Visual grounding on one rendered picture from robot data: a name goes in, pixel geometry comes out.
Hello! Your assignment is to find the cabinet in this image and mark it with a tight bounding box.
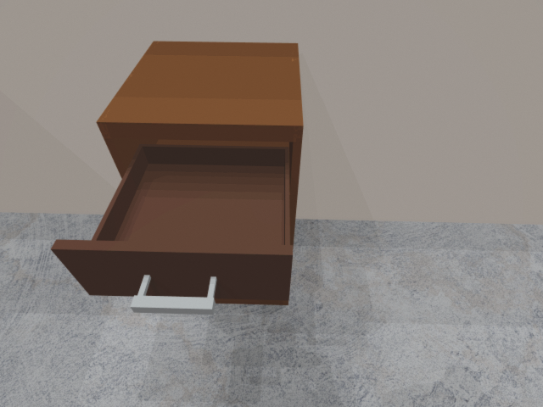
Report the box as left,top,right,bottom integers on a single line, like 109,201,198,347
97,41,304,305

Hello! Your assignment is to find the handle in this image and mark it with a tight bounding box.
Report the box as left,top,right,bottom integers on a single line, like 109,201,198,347
131,275,217,315

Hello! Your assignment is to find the drawer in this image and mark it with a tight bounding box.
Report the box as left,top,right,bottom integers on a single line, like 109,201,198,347
51,144,293,301

